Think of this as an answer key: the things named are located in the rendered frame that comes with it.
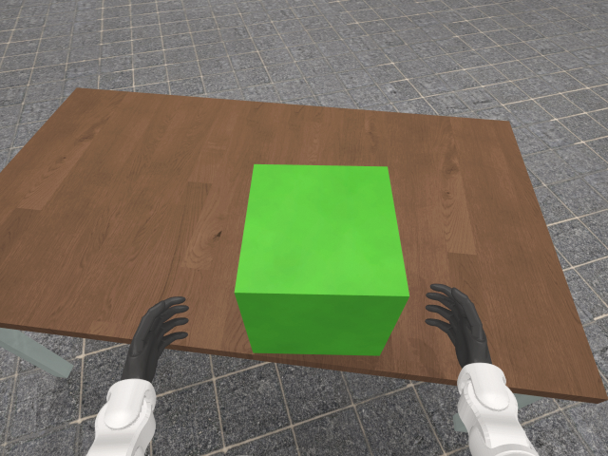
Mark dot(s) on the left robot hand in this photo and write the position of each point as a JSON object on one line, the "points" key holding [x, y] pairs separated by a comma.
{"points": [[149, 341]]}

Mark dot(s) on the right robot hand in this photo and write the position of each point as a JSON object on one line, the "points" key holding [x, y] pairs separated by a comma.
{"points": [[465, 329]]}

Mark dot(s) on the table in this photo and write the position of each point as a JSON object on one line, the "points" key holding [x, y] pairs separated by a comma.
{"points": [[124, 199]]}

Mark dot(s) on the right robot forearm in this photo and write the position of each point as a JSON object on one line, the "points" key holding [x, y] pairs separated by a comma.
{"points": [[489, 410]]}

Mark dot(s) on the left robot forearm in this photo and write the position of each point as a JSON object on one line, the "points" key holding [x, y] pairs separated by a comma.
{"points": [[125, 425]]}

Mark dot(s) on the carton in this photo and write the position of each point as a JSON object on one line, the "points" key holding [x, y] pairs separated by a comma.
{"points": [[321, 268]]}

